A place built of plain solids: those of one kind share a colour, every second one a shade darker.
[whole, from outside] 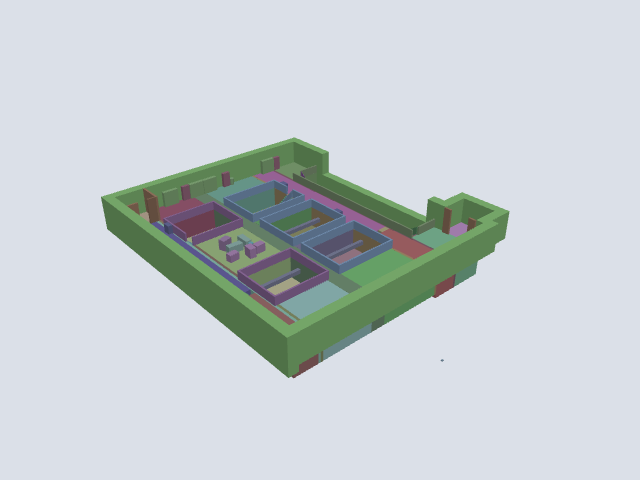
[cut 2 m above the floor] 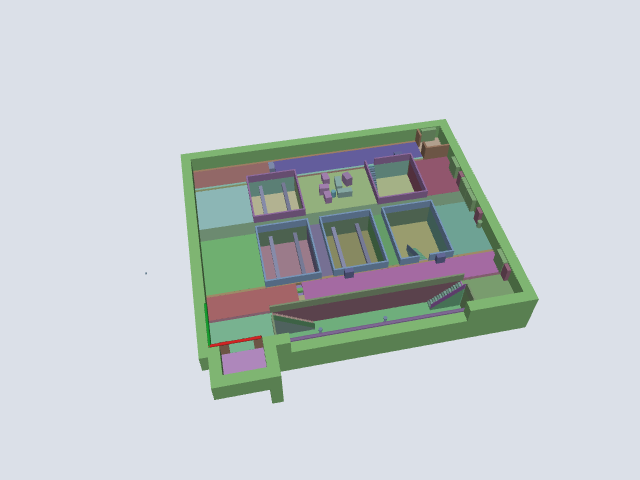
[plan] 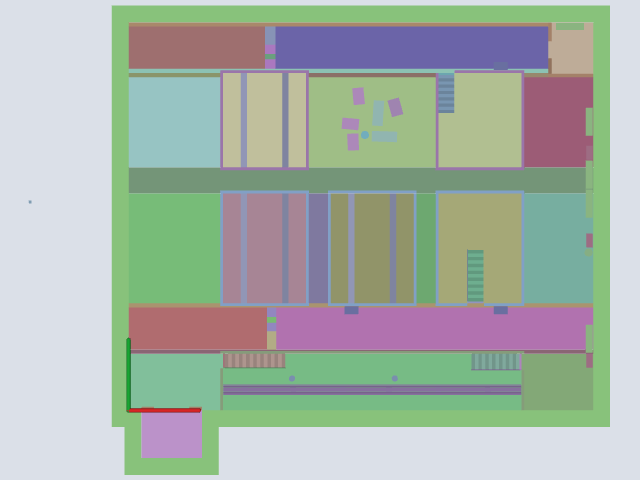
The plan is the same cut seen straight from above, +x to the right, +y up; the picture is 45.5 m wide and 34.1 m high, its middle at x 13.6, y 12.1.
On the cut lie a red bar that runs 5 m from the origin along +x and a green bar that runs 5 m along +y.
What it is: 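A filter house of a town's waterworks, its filters drained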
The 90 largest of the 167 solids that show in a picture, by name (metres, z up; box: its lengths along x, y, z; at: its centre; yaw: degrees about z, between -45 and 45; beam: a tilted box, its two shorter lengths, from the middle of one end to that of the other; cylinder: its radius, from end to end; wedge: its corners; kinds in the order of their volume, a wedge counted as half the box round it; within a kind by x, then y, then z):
{
 "wall_brick_1": {"box": [1.2, 29.95, 3.6], "at": [-0.59, 13.79, 1.4]},
 "wall_brick_2": {"box": [2.1, 1.2, 3.6], "at": [-0.14, -0.59, 1.4]},
 "wall_brick_3": {"box": [1.2, 4.6, 3.6], "at": [0.31, -2.29, 1.4]},
 "wall_brick_4": {"box": [6.7, 1.2, 3.6], "at": [3.06, -3.99, 1.4]},
 "wall_brick_5": {"box": [1.2, 4.6, 6.71], "at": [5.81, -2.29, -0.15]},
 "wall_brick_6": {"box": [2.7, 1.2, 6.71], "at": [6.56, -0.59, -0.15]},
 "wall_brick_7": {"box": [35.4, 1.2, 4.4], "at": [16.51, 28.16, 1.0]},
 "wall_brick_8": {"box": [23.6, 1.2, 3.6], "at": [17.31, -0.59, -1.71]},
 "wall_brick_9": {"box": [7.5, 1.2, 6.71], "at": [30.46, -0.59, -0.15]},
 "wall_brick_10": {"box": [1.2, 29.95, 3.6], "at": [33.61, 13.79, 1.4]},
 "floor_hall2b_tile_1": {"box": [22.52, 3.0, 3.51], "at": [21.75, 5.81, -1.75]},
 "floor_hall5a_tile_1": {"box": [33.0, 1.85, 2.98], "at": [16.51, 16.34, -1.49]},
 "floor_hall6b_tile_1": {"box": [9.4, 6.4, 2.98], "at": [17.31, 20.46, -1.49]},
 "floor_hall9b_tile_1": {"box": [19.38, 3.0, 2.98], "at": [20.12, 25.76, -1.49]},
 "floor_hall4a_tile_1": {"box": [6.7, 7.8, 2.98], "at": [3.36, 11.51, -1.49]},
 "floor_hall6a_tile_1": {"box": [6.7, 6.4, 2.98], "at": [3.36, 20.46, -1.49]},
 "floor_hall4d_tile_1": {"box": [5.1, 7.8, 2.98], "at": [30.46, 11.51, -1.49]},
 "floor_hall2a_tile_1": {"box": [9.82, 3.0, 3.51], "at": [4.92, 5.81, -1.75]},
 "floor_hall6c_tile_1": {"box": [5.1, 6.4, 2.98], "at": [30.46, 20.46, -1.49]},
 "floor_hall0a_tile_1": {"box": [6.7, 4.0, 3.51], "at": [3.36, 2.01, -1.75]},
 "floor_hall9a_tile_1": {"box": [9.68, 3.0, 2.98], "at": [4.85, 25.76, -1.49]},
 "floor_hall0b_tile_1": {"box": [5.1, 4.0, 3.51], "at": [30.46, 2.01, -1.75]},
 "floor_hall4b_tile_1": {"box": [1.75, 7.8, 2.98], "at": [13.49, 11.51, -1.49]},
 "floor_hall4c_tile_1": {"box": [1.75, 7.8, 2.98], "at": [21.14, 11.51, -1.49]},
 "floor_basins_gravel_1": {"box": [5.9, 7.8, 0.4], "at": [17.31, 11.51, -2.78]},
 "floor_basins_gravel_2": {"box": [5.9, 7.8, 0.4], "at": [24.96, 11.51, -2.78]},
 "floor_hall1a_tile_1": {"box": [33.0, 0.3, 3.51], "at": [16.51, 4.16, -1.75]},
 "floor_aisle_concrete_1": {"box": [21.2, 4.0, 0.4], "at": [17.31, 2.01, -3.31]},
 "floor_hall3a_tile_1": {"box": [33.0, 0.3, 2.98], "at": [16.51, 7.46, -1.49]},
 "floor_hall8a_tile_1": {"box": [29.8, 0.3, 2.98], "at": [14.91, 24.11, -1.49]},
 "floor_basins_concrete_1": {"box": [5.9, 7.8, 0.4], "at": [9.66, 11.51, -2.78]},
 "rail_basins_1": {"box": [0.2, 7.8, 1.1], "at": [6.61, 11.51, 0.55]},
 "rail_basins_2": {"box": [6.3, 0.2, 1.1], "at": [9.66, 7.51, 0.55]},
 "rail_basins_3": {"box": [6.3, 0.2, 1.1], "at": [9.66, 15.51, 0.55]},
 "rail_basins_4": {"box": [0.2, 7.8, 1.1], "at": [12.71, 11.51, 0.55]},
 "rail_basins_5": {"box": [0.2, 7.8, 1.1], "at": [14.26, 11.51, 0.55]},
 "rail_basins_6": {"box": [6.3, 0.2, 1.1], "at": [17.31, 7.51, 0.55]},
 "rail_basins_7": {"box": [6.3, 0.2, 1.1], "at": [17.31, 15.51, 0.55]},
 "rail_basins_8": {"box": [0.2, 7.8, 1.1], "at": [20.36, 11.51, 0.55]},
 "rail_basins_9": {"box": [0.2, 7.8, 1.1], "at": [21.91, 11.51, 0.55]},
 "rail_basins_10": {"box": [6.3, 0.2, 1.1], "at": [24.96, 15.51, 0.55]},
 "rail_basins_11": {"box": [0.2, 7.8, 1.1], "at": [28.01, 11.51, 0.55]},
 "floor_basinn_concrete_1": {"box": [5.9, 6.7, 0.4], "at": [9.66, 20.61, -2.78]},
 "floor_basinn_gravel_1": {"box": [5.9, 6.7, 0.4], "at": [24.96, 20.61, -2.78]},
 "rail_basinn_1": {"box": [0.2, 6.7, 1.1], "at": [6.61, 20.61, 0.55]},
 "rail_basinn_2": {"box": [6.3, 0.2, 1.1], "at": [9.66, 17.16, 0.55]},
 "rail_basinn_3": {"box": [6.3, 0.2, 1.1], "at": [9.66, 24.06, 0.55]},
 "rail_basinn_4": {"box": [0.2, 6.7, 1.1], "at": [12.71, 20.61, 0.55]},
 "rail_basinn_5": {"box": [0.2, 6.7, 1.1], "at": [21.91, 20.61, 0.55]},
 "rail_basinn_6": {"box": [6.3, 0.2, 1.1], "at": [24.96, 17.16, 0.55]},
 "rail_basinn_7": {"box": [4.97, 0.2, 1.1], "at": [25.63, 24.06, 0.55]},
 "rail_basinn_8": {"box": [0.2, 6.7, 1.1], "at": [28.01, 20.61, 0.55]},
 "floor_hall10a_tile_1": {"box": [29.8, 0.3, 1.2], "at": [14.91, 27.41, -0.6]},
 "launder_concrete_1": {"box": [0.45, 7.8, 0.5], "at": [8.19, 11.51, -1.15]},
 "launder_concrete_2": {"box": [0.45, 6.7, 0.5], "at": [8.19, 20.61, -1.05]},
 "launder_concrete_3": {"box": [0.45, 7.8, 0.5], "at": [11.14, 11.51, -1.15]},
 "launder_concrete_4": {"box": [0.45, 6.7, 0.5], "at": [11.14, 20.61, -1.05]},
 "launder_concrete_5": {"box": [0.45, 7.8, 0.5], "at": [15.84, 11.51, -1.2]},
 "launder_concrete_6": {"box": [0.45, 7.8, 0.5], "at": [18.79, 11.51, -1.2]},
 "shelf_1": {"box": [2.0, 0.5, 1.92], "at": [31.36, 27.27, 0.96]},
 "shelf_2": {"box": [0.5, 2.0, 1.92], "at": [32.72, 5.08, 0.96]},
 "shelf_3": {"box": [0.5, 2.0, 1.92], "at": [32.72, 14.68, 0.96]},
 "shelf_4": {"box": [0.5, 2.0, 1.94], "at": [32.72, 16.74, 0.97]},
 "shelf_5": {"box": [0.5, 2.0, 1.98], "at": [32.72, 20.5, 0.99]},
 "floor_hall7b_tile_1": {"box": [9.4, 0.3, 2.98], "at": [17.31, 23.81, -1.49]},
 "pipe_main_metal_1": {"box": [21.16, 0.12, 0.55], "at": [17.31, 1.25, -2.29]},
 "pipe_main_metal_2": {"box": [21.16, 0.3, 0.74], "at": [17.31, 1.46, -2.29]},
 "pipe_main_metal_3": {"box": [21.16, 0.12, 0.55], "at": [17.31, 1.67, -2.29]},
 "floor_drains_concrete_1": {"box": [0.65, 3.0, 3.11], "at": [10.16, 5.81, -1.96]},
 "floor_hall7a_tile_1": {"box": [6.7, 0.3, 2.98], "at": [3.36, 23.81, -1.49]},
 "floor_lobby_tile_1": {"box": [4.3, 3.4, 0.4], "at": [3.06, -1.69, -0.2]},
 "wall_concrete_1": {"box": [0.25, 1.35, 3.6], "at": [29.94, 24.34, 1.4]},
 "wall_concrete_2": {"box": [0.25, 1.35, 3.6], "at": [29.94, 26.89, 1.4]},
 "wall_concrete_3": {"box": [3.2, 0.25, 3.6], "at": [31.41, 23.79, 1.4]},
 "floor_room_floorboards_1": {"box": [3.2, 3.9, 0.4], "at": [31.41, 25.61, -0.2]},
 "floor_drainn_concrete_1": {"box": [0.75, 3.0, 2.18], "at": [10.06, 25.76, -1.89]},
 "rail_aisle_1": {"box": [21.6, 0.2, 1.1], "at": [17.31, 4.11, 0.55]},
 "pallets_bayn_1": {"box": [1.2, 0.8, 1.18], "at": [15.76, 20.35, 0.59], "yaw": -5.4},
 "pallets_bayn_2": {"box": [0.8, 1.2, 0.99], "at": [15.95, 19.06, 0.5], "yaw": 2.7},
 "pallets_bayn_3": {"box": [0.8, 1.2, 0.91], "at": [16.34, 22.32, 0.45], "yaw": 5.4},
 "step_aisleb_1": {"box": [0.32, 1.11, 2.54], "at": [27.2, 3.46, -1.89]},
 "step_aisleb_2": {"box": [0.32, 1.11, 2.75], "at": [27.45, 3.46, -1.79]},
 "step_aisleb_3": {"box": [0.32, 1.11, 2.95], "at": [27.69, 3.46, -1.68]},
 "bench_bayn_1": {"box": [0.75, 1.8, 0.91], "at": [17.73, 21.11, 0.45], "yaw": -3.7},
 "bench_bayn_2": {"box": [1.8, 0.75, 0.91], "at": [18.18, 19.45, 0.45], "yaw": -1.8},
 "cabinet_1": {"box": [0.45, 1.0, 1.94], "at": [32.75, 12.06, 0.97]},
 "cabinet_2": {"box": [0.45, 1.0, 1.93], "at": [32.75, 18.3, 0.97]},
 "floor_hall7c_tile_1": {"box": [1.9, 0.3, 2.98], "at": [28.86, 23.81, -1.49]},
 "load_sacks_bayn_1": {"box": [0.84, 1.22, 1.27], "at": [18.96, 21.52, 0.64], "yaw": 15.4},
 "step_aislea_1": {"box": [0.31, 0.97, 2.99], "at": [6.93, 3.52, -1.67]}
}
